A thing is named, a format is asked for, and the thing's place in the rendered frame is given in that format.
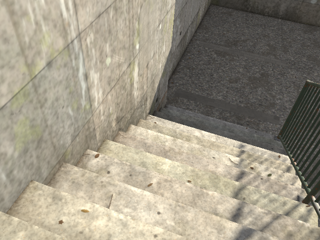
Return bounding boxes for stairs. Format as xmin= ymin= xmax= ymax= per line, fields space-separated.
xmin=0 ymin=104 xmax=320 ymax=240

